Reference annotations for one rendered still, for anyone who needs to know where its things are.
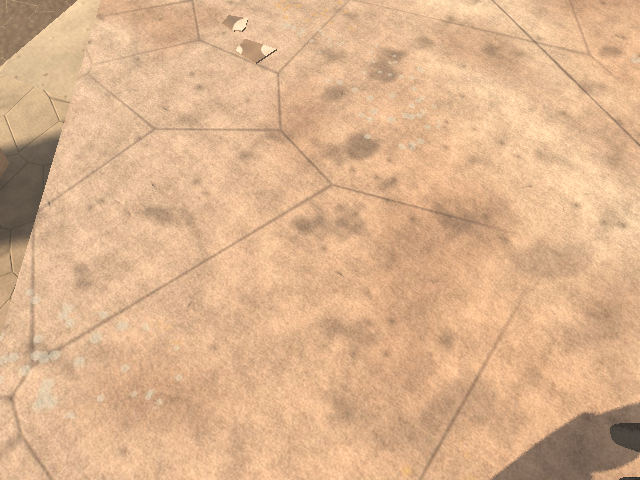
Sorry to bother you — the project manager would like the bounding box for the right robot hand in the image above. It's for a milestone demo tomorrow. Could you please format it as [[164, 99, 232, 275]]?
[[610, 423, 640, 480]]

